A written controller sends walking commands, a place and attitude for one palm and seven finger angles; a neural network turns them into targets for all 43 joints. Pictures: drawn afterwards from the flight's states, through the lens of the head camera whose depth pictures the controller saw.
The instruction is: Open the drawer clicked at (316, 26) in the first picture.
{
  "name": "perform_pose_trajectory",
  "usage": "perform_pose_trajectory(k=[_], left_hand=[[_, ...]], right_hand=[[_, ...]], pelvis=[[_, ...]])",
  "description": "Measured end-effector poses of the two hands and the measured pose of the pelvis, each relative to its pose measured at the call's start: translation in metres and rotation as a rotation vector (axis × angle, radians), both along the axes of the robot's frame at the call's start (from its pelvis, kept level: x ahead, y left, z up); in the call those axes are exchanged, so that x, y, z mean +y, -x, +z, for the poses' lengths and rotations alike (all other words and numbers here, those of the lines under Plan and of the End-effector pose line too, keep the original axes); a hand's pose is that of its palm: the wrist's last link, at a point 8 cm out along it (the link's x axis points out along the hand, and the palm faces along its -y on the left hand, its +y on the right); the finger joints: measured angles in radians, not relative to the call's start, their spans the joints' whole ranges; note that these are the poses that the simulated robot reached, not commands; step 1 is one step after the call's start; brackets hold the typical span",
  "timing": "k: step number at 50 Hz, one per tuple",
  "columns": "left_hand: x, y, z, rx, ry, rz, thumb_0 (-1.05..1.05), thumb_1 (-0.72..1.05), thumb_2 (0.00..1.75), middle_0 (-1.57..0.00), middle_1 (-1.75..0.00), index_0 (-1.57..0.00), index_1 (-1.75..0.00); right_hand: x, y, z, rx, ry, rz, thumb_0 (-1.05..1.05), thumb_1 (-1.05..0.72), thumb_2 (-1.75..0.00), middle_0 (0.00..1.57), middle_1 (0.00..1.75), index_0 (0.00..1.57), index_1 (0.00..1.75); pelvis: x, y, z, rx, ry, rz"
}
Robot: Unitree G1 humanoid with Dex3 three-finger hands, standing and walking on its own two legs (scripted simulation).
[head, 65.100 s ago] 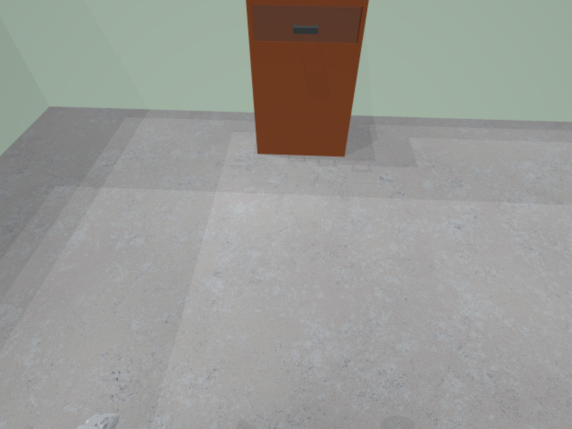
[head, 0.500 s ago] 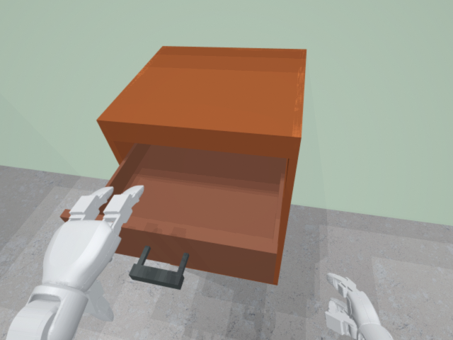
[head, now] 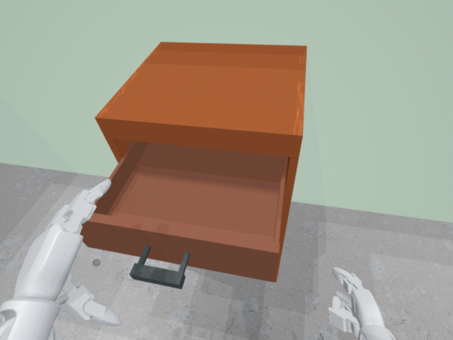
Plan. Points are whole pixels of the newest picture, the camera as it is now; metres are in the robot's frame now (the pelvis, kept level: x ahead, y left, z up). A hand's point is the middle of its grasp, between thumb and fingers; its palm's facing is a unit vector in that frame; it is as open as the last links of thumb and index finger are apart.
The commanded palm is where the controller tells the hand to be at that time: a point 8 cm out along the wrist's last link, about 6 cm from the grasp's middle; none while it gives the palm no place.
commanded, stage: draw the hand back to the body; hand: left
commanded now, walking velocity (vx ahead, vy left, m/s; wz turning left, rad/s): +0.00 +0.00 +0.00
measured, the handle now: (162, 264) +0.27 +0.18 -0.06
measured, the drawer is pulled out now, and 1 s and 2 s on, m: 0.24 0.24 0.24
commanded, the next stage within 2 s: step back with the hand held close in 0.92 s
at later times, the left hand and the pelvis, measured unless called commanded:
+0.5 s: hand (79, 247) +0.19 +0.21 +0.16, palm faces +0.36 -0.85 -0.40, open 11.8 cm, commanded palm +0.14 +0.26 +0.18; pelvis +0.01 -0.01 +0.01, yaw +2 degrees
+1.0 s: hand (79, 255) +0.18 +0.21 +0.17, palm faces +0.40 -0.82 -0.41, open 7.5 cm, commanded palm +0.13 +0.25 +0.18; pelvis +0.01 -0.03 +0.01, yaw +2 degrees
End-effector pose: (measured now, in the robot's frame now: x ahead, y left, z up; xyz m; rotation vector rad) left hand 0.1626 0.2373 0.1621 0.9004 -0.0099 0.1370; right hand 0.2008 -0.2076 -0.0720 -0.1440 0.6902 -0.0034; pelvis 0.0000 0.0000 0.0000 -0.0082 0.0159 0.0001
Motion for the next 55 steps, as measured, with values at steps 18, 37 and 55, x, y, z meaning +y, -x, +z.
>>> perform_pose_trajectory(k=[18,37,55], left_hand=[[0.015,0.003,0.014,-0.23,0.469,0.11,-0.01,-0.03,0.5,-0.18,-0.3,-0.17,-0.3],[0.016,0.021,0.022,-0.245,0.423,0.198,0.0,0.63,0.78,-0.2,-0.3,-0.2,-0.3],[0.01,0.022,0.029,-0.265,0.378,0.169,0.01,0.88,0.89,-0.21,-0.3,-0.21,-0.3]], right_hand=[[-0.007,0.007,0.007,-0.064,0.047,-0.021,0.02,-0.9,-0.9,0.2,0.3,0.2,0.3],[-0.022,-0.009,0.008,-0.09,0.031,-0.027,0.02,-0.9,-0.9,0.2,0.3,0.2,0.3],[-0.038,0.007,0.001,-0.047,0.035,-0.043,0.02,-0.9,-0.9,0.2,0.3,0.2,0.3]], pelvis=[[-0.01,-0.012,0.007,-0.033,-0.006,0.025],[-0.024,-0.012,0.008,-0.041,-0.013,0.035],[-0.033,-0.005,0.007,-0.031,-0.007,0.046]])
